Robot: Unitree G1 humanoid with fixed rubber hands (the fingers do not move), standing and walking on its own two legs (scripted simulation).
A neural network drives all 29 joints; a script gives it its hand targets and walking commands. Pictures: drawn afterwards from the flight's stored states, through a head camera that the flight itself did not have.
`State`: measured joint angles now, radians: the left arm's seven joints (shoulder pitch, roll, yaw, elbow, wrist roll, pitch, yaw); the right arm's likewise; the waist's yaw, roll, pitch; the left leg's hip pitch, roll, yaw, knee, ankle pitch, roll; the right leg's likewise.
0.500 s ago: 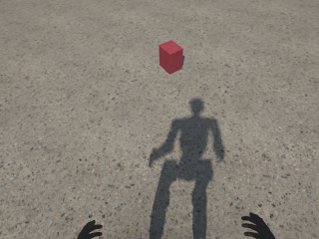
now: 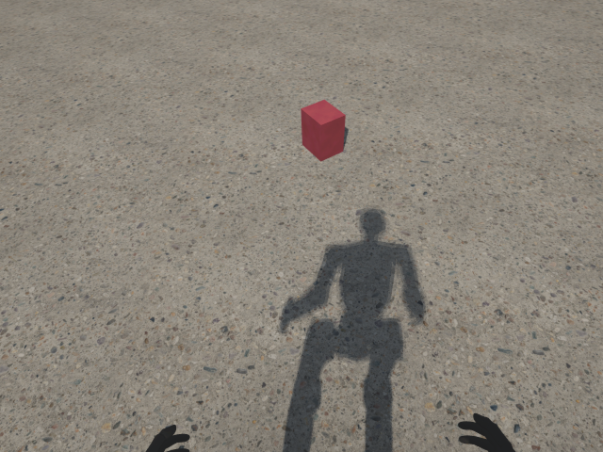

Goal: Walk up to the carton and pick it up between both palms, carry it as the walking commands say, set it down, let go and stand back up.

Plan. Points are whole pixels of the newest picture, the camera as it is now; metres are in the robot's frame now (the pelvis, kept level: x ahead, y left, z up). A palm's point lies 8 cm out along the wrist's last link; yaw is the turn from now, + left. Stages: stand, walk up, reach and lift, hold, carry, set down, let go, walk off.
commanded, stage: stand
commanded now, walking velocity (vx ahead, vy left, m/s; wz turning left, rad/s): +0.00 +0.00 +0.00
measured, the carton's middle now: (322, 130) +1.68 -0.04 -0.64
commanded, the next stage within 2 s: walk up in 1.38 s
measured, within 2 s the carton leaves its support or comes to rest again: neither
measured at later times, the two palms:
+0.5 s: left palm out of the picture +0.09 +0.24 -0.12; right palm out of the picture +0.10 -0.24 -0.11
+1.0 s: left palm out of the picture +0.07 +0.25 -0.13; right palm out of the picture +0.07 -0.24 -0.12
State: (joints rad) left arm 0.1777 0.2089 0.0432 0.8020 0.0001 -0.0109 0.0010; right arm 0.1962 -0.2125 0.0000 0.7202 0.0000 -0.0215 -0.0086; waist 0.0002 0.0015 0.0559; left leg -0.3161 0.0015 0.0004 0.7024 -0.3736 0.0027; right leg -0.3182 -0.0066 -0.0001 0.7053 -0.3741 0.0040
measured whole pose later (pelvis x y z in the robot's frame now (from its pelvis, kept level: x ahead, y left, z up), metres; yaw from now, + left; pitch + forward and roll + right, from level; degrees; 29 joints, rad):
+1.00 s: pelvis -0.02 +0.00 +0.00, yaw +0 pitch -3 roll +0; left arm 0.14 0.21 0.04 0.99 0.00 -0.02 0.00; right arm 0.20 -0.21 0.00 0.88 0.00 -0.03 -0.01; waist 0.00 0.00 0.07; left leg -0.32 0.00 0.00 0.70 -0.34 0.00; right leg -0.32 -0.01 0.00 0.71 -0.34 0.00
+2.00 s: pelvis +0.06 -0.07 -0.01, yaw -3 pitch -1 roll +2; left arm 0.29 0.34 0.10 0.91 0.00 -0.09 -0.06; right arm 0.25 -0.32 0.00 0.93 0.00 -0.07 0.03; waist 0.02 0.01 0.00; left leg -0.34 0.03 -0.04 1.02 -0.46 0.03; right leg -0.41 -0.02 -0.02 0.78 -0.33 -0.02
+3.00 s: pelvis +0.45 -0.09 +0.00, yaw -5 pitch +0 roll +2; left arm 0.26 0.35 0.08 0.87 0.00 -0.12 -0.05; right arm 0.23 -0.36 0.00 0.90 0.00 -0.08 0.04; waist 0.01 0.01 0.06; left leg -0.35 0.00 0.02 1.03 -0.46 0.03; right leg -0.40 -0.07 -0.04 0.70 -0.28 0.00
